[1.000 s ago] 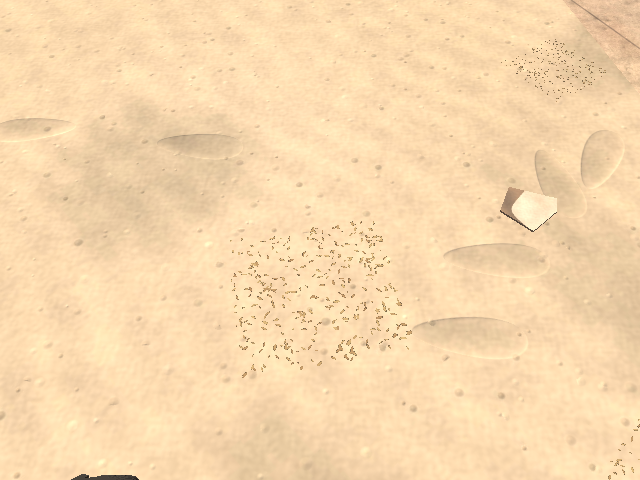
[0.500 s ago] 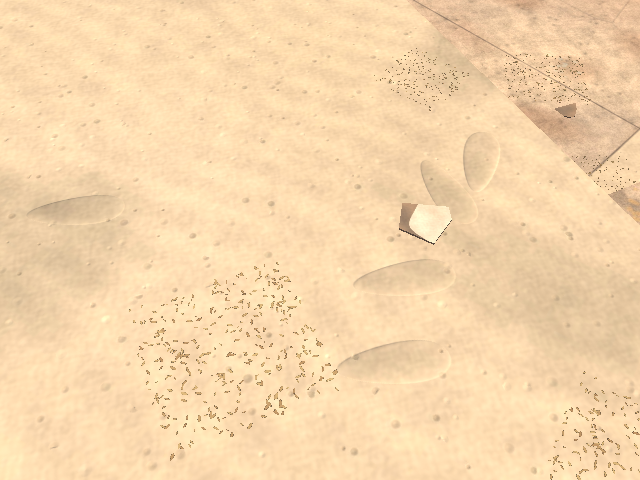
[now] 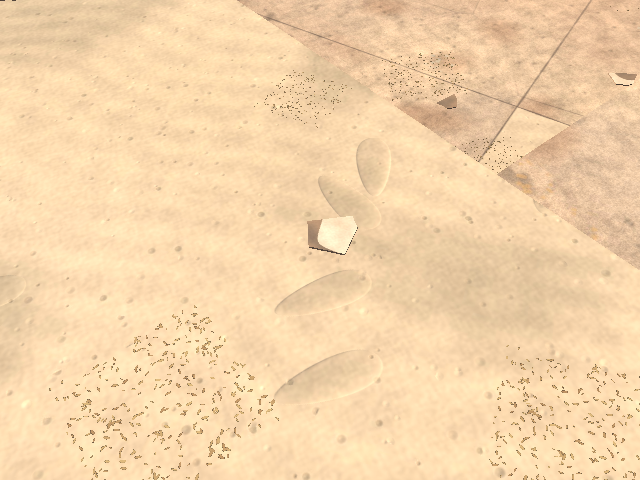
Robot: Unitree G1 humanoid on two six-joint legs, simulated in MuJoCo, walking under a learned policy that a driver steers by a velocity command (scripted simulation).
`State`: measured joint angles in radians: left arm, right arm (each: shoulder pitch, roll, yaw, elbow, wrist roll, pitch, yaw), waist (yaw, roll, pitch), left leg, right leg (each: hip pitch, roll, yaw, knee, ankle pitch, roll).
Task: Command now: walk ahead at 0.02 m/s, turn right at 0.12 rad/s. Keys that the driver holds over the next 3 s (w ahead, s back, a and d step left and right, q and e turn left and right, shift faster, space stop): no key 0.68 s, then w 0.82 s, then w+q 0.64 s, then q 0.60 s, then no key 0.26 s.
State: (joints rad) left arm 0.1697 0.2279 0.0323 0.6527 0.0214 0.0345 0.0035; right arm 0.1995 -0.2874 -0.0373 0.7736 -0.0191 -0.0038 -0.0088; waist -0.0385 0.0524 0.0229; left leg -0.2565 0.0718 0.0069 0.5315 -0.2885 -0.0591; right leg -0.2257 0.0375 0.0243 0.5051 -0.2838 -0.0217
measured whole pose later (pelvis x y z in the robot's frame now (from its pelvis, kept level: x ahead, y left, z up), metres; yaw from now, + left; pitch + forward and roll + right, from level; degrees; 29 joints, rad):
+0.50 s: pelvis +0.01 -0.01 +0.00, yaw +0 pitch -1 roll +0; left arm 0.19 0.24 0.04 0.82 0.01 0.02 0.01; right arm 0.21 -0.27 -0.03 0.92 -0.01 0.00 -0.04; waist -0.02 0.01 0.03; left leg -0.17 0.07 0.01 0.46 -0.26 -0.07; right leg -0.17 0.04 0.03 0.49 -0.29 -0.03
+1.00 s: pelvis +0.06 +0.04 +0.00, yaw +0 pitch +0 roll -1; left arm 0.29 0.27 0.06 0.98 -0.03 -0.03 0.02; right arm 0.29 -0.25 -0.05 1.00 0.01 -0.10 0.01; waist -0.01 -0.04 0.00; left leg -0.24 0.00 0.06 0.57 -0.32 0.04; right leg -0.24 0.01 0.06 0.80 -0.46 -0.03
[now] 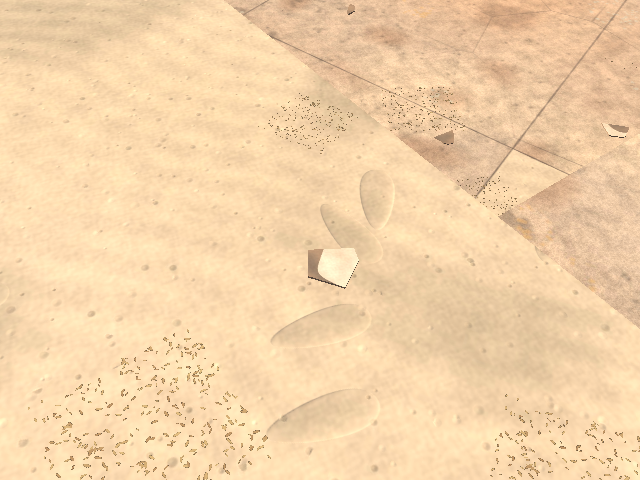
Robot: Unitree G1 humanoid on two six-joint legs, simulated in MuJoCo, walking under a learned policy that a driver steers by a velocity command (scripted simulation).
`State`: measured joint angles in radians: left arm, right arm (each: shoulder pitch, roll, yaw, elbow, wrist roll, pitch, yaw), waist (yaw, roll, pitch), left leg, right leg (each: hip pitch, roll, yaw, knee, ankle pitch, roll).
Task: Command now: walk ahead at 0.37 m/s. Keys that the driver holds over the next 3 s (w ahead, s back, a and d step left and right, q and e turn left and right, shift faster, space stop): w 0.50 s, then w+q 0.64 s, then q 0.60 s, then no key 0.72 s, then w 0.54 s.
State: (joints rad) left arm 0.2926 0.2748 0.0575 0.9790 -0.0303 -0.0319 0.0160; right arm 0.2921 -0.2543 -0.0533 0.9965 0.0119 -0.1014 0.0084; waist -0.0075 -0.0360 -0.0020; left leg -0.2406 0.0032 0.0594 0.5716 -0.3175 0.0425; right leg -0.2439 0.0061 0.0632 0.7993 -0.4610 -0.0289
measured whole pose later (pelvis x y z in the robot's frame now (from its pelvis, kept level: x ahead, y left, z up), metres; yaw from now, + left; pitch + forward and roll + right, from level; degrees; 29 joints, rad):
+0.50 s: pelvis +0.25 -0.02 -0.01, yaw +1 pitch +1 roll -1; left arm -0.02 0.24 0.05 0.85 -0.02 -0.10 -0.04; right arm 0.45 -0.23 -0.03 1.03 0.01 -0.07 0.00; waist -0.04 0.01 0.06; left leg -0.09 0.00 -0.05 0.96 -0.48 0.03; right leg -0.47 0.04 -0.07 0.57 -0.13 -0.08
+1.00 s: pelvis +0.55 +0.05 -0.02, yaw +14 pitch +2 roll -2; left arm 0.28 0.28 0.06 0.98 0.00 -0.05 0.02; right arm 0.09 -0.26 -0.06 0.74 0.03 -0.06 0.05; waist 0.02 0.01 0.05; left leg -0.54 0.00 0.06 0.64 -0.14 0.10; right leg -0.03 -0.06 -0.18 0.72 -0.45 0.02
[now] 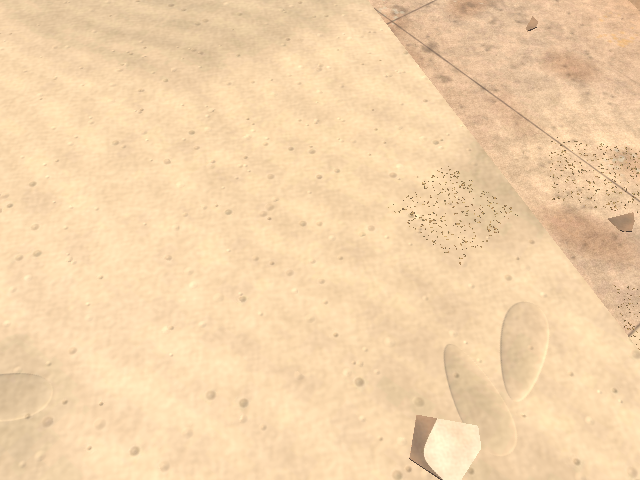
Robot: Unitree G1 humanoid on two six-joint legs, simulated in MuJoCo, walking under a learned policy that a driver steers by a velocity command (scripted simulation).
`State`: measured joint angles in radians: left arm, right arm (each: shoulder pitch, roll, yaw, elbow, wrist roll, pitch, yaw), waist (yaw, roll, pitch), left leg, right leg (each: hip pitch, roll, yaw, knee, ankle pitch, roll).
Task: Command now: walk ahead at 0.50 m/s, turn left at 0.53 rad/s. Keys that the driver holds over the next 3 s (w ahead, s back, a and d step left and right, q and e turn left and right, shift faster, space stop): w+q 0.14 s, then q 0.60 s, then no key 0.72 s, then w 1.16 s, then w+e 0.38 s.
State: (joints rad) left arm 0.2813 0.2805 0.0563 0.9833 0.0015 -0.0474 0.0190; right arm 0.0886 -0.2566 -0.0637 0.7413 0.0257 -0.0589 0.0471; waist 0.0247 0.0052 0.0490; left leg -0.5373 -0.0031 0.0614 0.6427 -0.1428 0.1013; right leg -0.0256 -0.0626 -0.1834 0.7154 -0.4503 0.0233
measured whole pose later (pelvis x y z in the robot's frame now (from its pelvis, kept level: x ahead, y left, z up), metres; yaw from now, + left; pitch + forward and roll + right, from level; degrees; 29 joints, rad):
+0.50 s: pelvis +0.25 -0.01 +0.01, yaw +18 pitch +3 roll -1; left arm 0.03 0.27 0.05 0.76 0.02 -0.08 0.00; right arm 0.28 -0.31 -0.08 0.70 0.02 0.00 -0.04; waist -0.05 0.02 0.04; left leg -0.33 -0.13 -0.18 0.98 -0.60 0.00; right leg -0.47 0.04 0.01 0.50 -0.08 -0.02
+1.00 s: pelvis +0.27 +0.03 +0.03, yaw +32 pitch +1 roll -2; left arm 0.13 0.32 0.08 0.83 0.00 0.03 0.01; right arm 0.22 -0.27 -0.04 0.63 -0.02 0.02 -0.01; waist 0.01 -0.04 0.03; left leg -0.28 0.01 -0.01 0.51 -0.25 0.03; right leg -0.49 -0.04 -0.04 0.95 -0.44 0.05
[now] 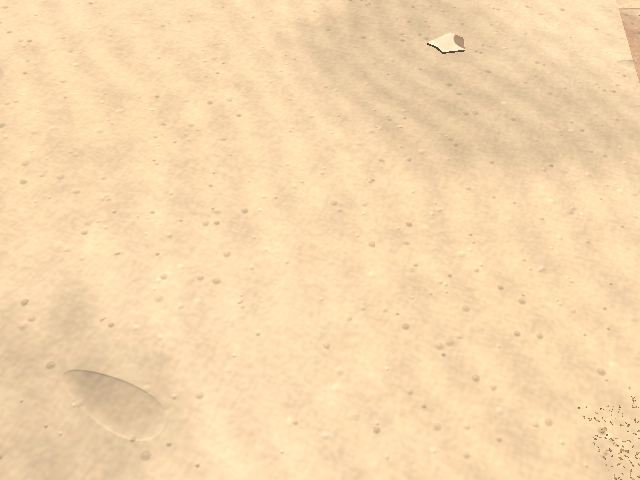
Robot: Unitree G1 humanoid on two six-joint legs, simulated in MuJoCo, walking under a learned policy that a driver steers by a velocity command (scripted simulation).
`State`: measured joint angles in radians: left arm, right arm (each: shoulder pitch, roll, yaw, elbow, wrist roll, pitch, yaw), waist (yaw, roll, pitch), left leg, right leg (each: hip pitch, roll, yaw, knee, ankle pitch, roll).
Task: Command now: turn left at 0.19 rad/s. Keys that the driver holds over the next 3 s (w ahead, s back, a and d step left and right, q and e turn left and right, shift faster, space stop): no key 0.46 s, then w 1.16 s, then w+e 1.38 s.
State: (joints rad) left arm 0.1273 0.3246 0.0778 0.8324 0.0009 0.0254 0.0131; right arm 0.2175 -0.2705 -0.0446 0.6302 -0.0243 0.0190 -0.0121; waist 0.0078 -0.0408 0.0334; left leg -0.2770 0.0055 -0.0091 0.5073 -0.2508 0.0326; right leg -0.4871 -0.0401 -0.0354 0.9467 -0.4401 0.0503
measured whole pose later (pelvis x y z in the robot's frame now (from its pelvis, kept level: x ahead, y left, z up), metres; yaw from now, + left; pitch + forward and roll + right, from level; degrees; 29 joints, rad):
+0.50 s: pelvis +0.00 -0.01 +0.00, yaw +1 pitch -1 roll +0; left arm 0.16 0.24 0.02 0.95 0.00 -0.01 0.02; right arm 0.20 -0.24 -0.05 0.81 -0.01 0.02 -0.02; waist 0.00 0.00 0.02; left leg -0.22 -0.02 -0.01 0.51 -0.26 0.01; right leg -0.20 -0.03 -0.01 0.51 -0.29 0.02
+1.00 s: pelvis +0.14 +0.00 +0.00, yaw +0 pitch +2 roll +0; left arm 0.02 0.27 0.04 0.86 -0.02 -0.08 -0.04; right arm 0.49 -0.20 -0.04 0.95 0.01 -0.07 -0.01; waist -0.08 -0.03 0.02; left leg 0.08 -0.02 0.01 0.18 -0.30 0.03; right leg -0.64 -0.07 -0.03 0.72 -0.07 -0.02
